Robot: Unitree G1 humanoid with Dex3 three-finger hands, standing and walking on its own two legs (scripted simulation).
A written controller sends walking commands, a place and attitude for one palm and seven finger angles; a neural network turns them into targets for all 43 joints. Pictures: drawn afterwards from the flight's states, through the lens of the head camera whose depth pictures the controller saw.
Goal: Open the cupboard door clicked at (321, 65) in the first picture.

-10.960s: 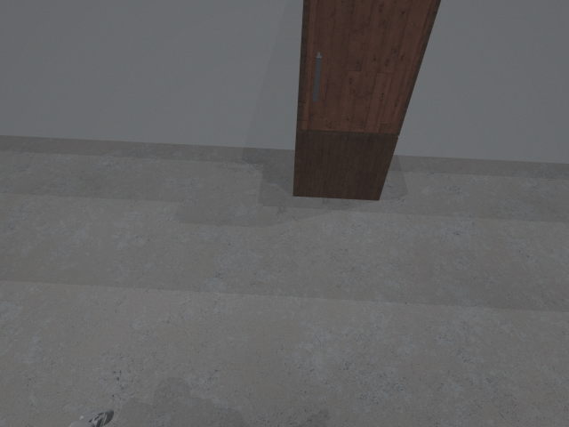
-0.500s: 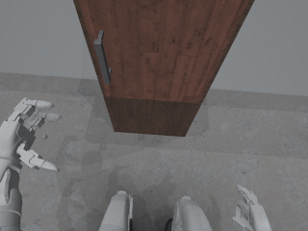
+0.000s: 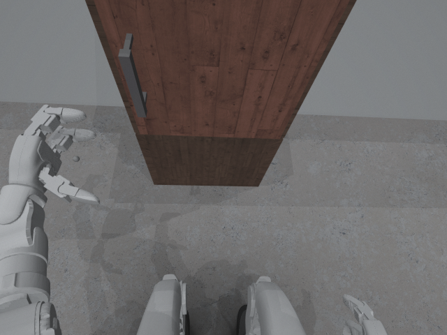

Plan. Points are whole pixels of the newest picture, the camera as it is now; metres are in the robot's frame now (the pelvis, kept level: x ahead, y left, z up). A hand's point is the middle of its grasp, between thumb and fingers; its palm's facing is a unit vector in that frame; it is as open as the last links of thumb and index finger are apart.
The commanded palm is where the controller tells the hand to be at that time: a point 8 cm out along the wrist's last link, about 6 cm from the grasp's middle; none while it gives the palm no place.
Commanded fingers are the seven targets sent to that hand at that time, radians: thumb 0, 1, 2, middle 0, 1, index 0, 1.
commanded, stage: move the hooked fingers beside the handle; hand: left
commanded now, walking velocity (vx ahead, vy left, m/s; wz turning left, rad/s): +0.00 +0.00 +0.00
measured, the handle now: (136, 79) +0.58 +0.19 +0.02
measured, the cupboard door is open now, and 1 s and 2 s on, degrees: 0 0 0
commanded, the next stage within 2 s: slide the fingers in behind the handle in 1.84 s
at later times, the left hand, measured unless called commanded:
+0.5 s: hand (90, 121) +0.47 +0.25 +0.03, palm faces +0.04 -1.00 -0.04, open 14.0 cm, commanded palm +0.47 +0.29 +0.03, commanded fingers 0.00 -0.50 0.30 -0.30 -1.20 -0.30 -1.20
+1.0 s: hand (103, 94) +0.55 +0.25 +0.01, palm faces +0.01 -1.00 -0.04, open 14.0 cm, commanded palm +0.53 +0.27 +0.01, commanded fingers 0.00 -0.50 0.30 -0.30 -1.20 -0.30 -1.20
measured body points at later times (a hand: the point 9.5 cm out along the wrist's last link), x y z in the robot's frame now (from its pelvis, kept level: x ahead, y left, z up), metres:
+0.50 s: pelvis +0.00 -0.01 -0.02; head +0.16 +0.02 +0.40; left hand +0.47 +0.30 +0.03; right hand +0.06 -0.28 -0.12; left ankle +0.03 +0.10 -0.61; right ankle +0.03 -0.13 -0.61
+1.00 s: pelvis -0.01 +0.00 -0.04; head +0.19 +0.04 +0.36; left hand +0.54 +0.30 +0.02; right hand -0.01 -0.27 -0.14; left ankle +0.03 +0.10 -0.61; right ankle +0.03 -0.13 -0.61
